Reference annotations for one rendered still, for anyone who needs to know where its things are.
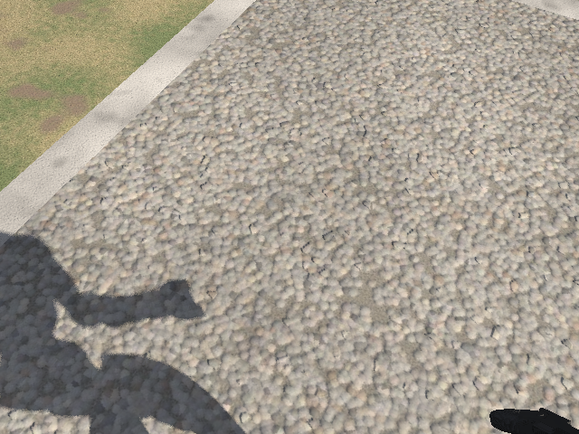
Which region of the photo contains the robot right hand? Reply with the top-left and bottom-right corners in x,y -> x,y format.
489,408 -> 579,434

